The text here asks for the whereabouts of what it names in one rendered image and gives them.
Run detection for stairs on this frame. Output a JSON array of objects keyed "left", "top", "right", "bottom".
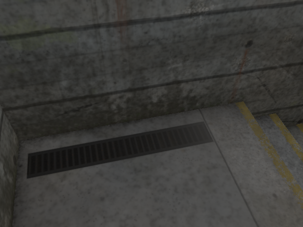
[{"left": 254, "top": 113, "right": 303, "bottom": 191}]

